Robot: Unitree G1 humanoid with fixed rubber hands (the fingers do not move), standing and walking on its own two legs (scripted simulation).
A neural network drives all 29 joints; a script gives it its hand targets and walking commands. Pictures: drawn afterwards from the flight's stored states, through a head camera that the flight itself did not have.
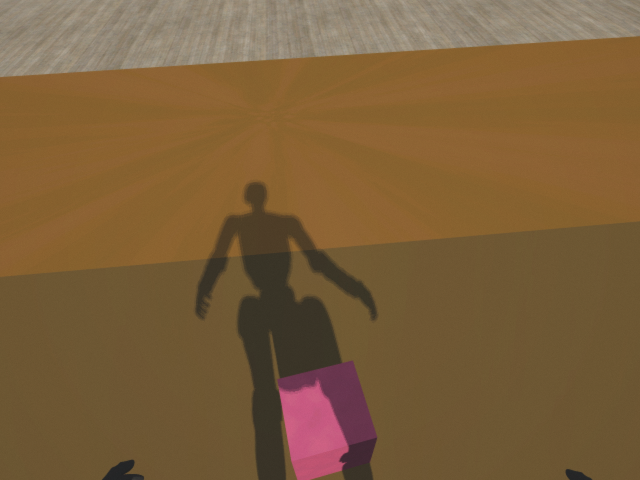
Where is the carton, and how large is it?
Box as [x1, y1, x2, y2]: [277, 361, 376, 479]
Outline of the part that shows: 352,361 277,379 291,461 297,479 310,479 369,462 375,443 376,435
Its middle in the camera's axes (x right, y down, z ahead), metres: +0.01 +0.51 +1.07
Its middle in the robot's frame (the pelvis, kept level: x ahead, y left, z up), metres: +0.39 +0.04 -0.66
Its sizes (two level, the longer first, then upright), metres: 0.210 0.200 0.250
